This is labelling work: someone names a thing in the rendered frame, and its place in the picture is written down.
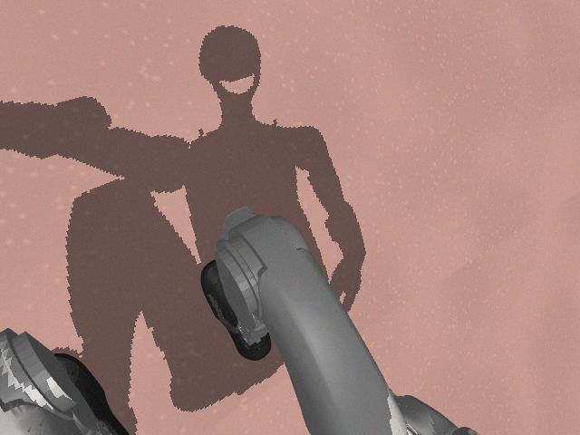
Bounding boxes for right robot foot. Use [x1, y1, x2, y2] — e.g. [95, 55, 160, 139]
[200, 259, 271, 361]

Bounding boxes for right robot hand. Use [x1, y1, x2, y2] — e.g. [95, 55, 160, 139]
[390, 389, 458, 435]

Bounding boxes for left robot foot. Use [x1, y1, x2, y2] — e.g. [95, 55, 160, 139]
[54, 353, 130, 435]

